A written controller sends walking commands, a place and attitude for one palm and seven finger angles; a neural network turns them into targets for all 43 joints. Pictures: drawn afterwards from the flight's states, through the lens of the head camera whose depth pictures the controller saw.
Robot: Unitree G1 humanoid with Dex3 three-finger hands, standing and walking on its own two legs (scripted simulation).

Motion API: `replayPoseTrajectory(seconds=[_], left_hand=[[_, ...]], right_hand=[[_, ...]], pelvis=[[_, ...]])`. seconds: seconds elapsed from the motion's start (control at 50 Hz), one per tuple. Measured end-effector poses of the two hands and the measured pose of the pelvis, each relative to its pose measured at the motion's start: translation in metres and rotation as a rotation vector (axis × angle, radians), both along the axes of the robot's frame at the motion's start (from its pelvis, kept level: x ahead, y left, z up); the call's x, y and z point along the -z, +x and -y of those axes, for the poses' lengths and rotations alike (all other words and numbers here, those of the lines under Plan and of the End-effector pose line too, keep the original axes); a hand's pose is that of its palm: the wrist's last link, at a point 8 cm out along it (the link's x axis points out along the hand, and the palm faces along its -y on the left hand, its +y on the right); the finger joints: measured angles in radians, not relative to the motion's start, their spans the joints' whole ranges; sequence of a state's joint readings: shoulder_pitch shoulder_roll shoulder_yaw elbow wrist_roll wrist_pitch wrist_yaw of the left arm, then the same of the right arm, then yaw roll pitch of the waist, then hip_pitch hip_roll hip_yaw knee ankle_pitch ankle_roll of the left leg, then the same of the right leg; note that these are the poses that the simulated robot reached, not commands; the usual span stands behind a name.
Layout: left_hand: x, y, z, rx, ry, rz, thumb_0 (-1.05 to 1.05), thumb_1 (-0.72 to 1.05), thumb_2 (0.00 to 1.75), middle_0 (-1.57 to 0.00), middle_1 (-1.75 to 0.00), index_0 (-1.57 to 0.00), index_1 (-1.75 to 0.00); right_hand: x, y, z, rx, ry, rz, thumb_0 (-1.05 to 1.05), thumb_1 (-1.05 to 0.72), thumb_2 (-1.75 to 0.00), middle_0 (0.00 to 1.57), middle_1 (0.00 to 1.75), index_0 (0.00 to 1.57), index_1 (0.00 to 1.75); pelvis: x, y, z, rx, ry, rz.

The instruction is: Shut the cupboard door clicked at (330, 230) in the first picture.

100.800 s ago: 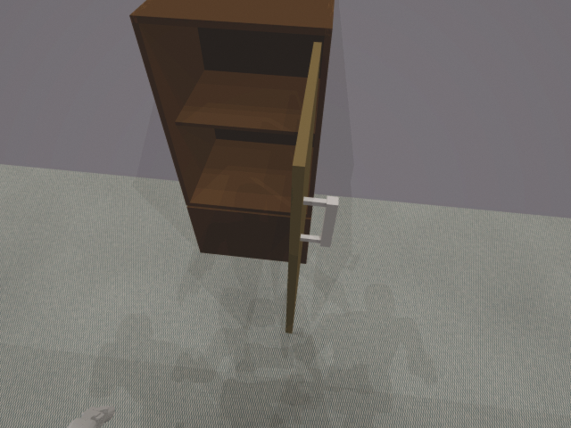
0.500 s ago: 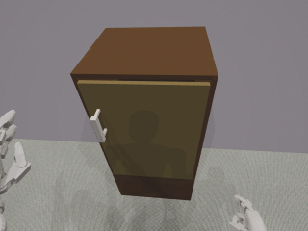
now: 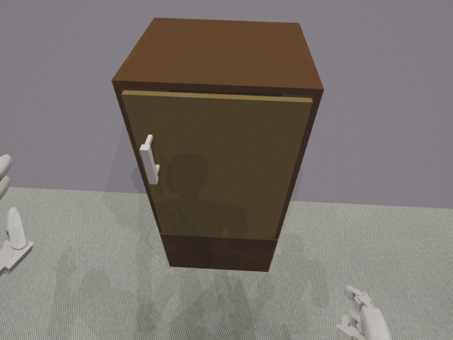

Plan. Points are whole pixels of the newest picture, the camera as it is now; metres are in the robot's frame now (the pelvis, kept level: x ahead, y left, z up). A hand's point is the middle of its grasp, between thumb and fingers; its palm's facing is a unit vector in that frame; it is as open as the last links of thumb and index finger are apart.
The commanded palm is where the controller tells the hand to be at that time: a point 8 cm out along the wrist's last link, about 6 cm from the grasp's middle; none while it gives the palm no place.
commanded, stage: step back with the hand held close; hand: left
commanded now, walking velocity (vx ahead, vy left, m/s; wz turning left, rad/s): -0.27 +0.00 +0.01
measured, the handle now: (151, 159) +0.53 +0.23 -0.01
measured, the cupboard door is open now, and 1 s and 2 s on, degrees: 0 0 0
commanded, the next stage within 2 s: stop stepping back and stand still in 0.54 s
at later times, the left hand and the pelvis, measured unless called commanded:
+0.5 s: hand out of the picture +0.09 +0.32 +0.18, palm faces +0.53 -0.75 -0.40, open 7.4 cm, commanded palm +0.01 +0.33 +0.18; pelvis -0.10 +0.02 -0.01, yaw +6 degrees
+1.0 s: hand out of the picture -0.12 +0.34 +0.17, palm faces +0.39 -0.81 -0.44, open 7.4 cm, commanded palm -0.16 +0.38 +0.18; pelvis -0.29 +0.08 -0.02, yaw +1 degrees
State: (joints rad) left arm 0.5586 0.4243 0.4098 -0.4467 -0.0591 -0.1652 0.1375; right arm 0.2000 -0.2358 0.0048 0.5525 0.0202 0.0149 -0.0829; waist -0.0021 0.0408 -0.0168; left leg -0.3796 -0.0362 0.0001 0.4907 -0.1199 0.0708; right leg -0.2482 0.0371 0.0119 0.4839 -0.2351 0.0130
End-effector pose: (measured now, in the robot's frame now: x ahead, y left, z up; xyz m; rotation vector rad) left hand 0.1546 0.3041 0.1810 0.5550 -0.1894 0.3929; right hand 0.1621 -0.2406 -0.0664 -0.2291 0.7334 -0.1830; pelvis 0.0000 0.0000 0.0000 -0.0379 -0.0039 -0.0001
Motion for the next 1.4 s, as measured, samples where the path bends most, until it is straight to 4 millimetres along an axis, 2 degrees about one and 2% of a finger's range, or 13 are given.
replayPoseTrajectory(seconds=[0.22,0.36,0.48,0.62,0.72,0.84,0.88,0.94,1.04,1.1,1.2,1.3,1.4], left_hand=[[-0.005,-0.061,-0.002,-0.041,0.008,0.104,0.01,0.89,0.90,-0.21,-0.30,-0.22,-0.30],[-0.001,-0.079,-0.022,-0.020,-0.006,0.189,0.01,0.88,0.90,-0.21,-0.30,-0.22,-0.30],[-0.013,-0.102,-0.045,-0.028,0.040,0.221,0.01,0.88,0.90,-0.21,-0.30,-0.22,-0.30],[-0.009,-0.160,-0.038,0.022,0.052,0.229,0.01,0.89,0.90,-0.20,-0.30,-0.21,-0.30],[-0.005,-0.185,-0.038,0.084,-0.016,0.272,0.01,0.88,0.90,-0.21,-0.30,-0.22,-0.30],[0.000,-0.198,-0.070,0.061,-0.066,0.261,0.01,0.88,0.90,-0.21,-0.30,-0.22,-0.30],[0.000,-0.216,-0.079,0.046,-0.073,0.206,0.01,0.88,0.90,-0.21,-0.30,-0.22,-0.30],[-0.001,-0.267,-0.080,0.070,0.014,0.170,0.01,0.89,0.90,-0.21,-0.30,-0.21,-0.30],[-0.014,-0.334,-0.092,0.119,0.059,0.241,0.01,0.88,0.90,-0.21,-0.30,-0.22,-0.30],[-0.018,-0.354,-0.121,0.053,0.050,0.340,0.01,0.88,0.90,-0.21,-0.30,-0.22,-0.30],[-0.019,-0.357,-0.159,-0.027,0.014,0.337,0.01,0.88,0.90,-0.20,-0.30,-0.21,-0.30],[-0.018,-0.369,-0.139,0.073,-0.078,0.232,0.01,0.89,0.90,-0.20,-0.30,-0.21,-0.30],[-0.028,-0.391,-0.116,0.166,-0.032,0.144,0.01,0.89,0.90,-0.20,-0.30,-0.21,-0.30]], right_hand=[[0.010,-0.036,-0.005,-0.076,-0.028,-0.037,0.01,-0.90,-0.90,0.20,0.30,0.20,0.30],[0.009,-0.061,-0.016,-0.054,-0.075,-0.031,0.01,-0.90,-0.90,0.20,0.30,0.20,0.30],[0.002,-0.081,-0.041,-0.094,-0.051,-0.002,0.01,-0.90,-0.90,0.20,0.30,0.20,0.30],[0.005,-0.103,-0.064,-0.174,-0.012,0.067,0.01,-0.90,-0.90,0.20,0.30,0.20,0.30],[0.006,-0.153,-0.070,-0.118,-0.023,0.034,0.01,-0.90,-0.90,0.20,0.30,0.20,0.30],[0.005,-0.221,-0.071,-0.034,-0.045,0.065,0.01,-0.90,-0.90,0.20,0.30,0.20,0.30],[0.002,-0.247,-0.075,-0.032,-0.027,0.053,0.01,-0.90,-0.90,0.20,0.30,0.20,0.30],[0.006,-0.282,-0.076,-0.036,-0.012,0.038,0.01,-0.90,-0.90,0.20,0.30,0.20,0.30],[0.001,-0.343,-0.090,-0.025,-0.085,-0.079,0.01,-0.90,-0.90,0.20,0.30,0.20,0.30],[0.004,-0.364,-0.102,-0.040,-0.134,-0.042,0.01,-0.90,-0.90,0.20,0.30,0.20,0.30],[0.006,-0.403,-0.138,-0.014,-0.042,-0.021,0.01,-0.90,-0.90,0.20,0.30,0.20,0.30],[-0.010,-0.441,-0.166,0.010,0.041,-0.044,0.01,-0.90,-0.90,0.20,0.30,0.20,0.30],[-0.020,-0.461,-0.167,0.025,0.030,-0.075,0.01,-0.90,-0.90,0.20,0.30,0.20,0.30]], pelvis=[[0.007,-0.038,0.001,-0.061,-0.015,0.007],[0.015,-0.060,-0.016,-0.070,-0.045,0.034],[0.011,-0.092,-0.021,-0.102,-0.096,-0.001],[0.022,-0.145,-0.023,-0.025,-0.054,-0.062],[0.020,-0.168,-0.040,0.000,-0.048,0.013],[0.024,-0.219,-0.058,-0.026,-0.065,0.078],[0.018,-0.242,-0.062,-0.054,-0.067,0.080],[0.025,-0.272,-0.069,-0.039,-0.007,0.066],[0.015,-0.303,-0.090,-0.019,0.001,0.013],[0.022,-0.327,-0.113,-0.022,-0.029,-0.007],[0.013,-0.370,-0.130,-0.003,-0.030,0.043],[-0.010,-0.391,-0.136,0.020,-0.056,0.030],[-0.024,-0.405,-0.132,0.034,-0.065,-0.006]])
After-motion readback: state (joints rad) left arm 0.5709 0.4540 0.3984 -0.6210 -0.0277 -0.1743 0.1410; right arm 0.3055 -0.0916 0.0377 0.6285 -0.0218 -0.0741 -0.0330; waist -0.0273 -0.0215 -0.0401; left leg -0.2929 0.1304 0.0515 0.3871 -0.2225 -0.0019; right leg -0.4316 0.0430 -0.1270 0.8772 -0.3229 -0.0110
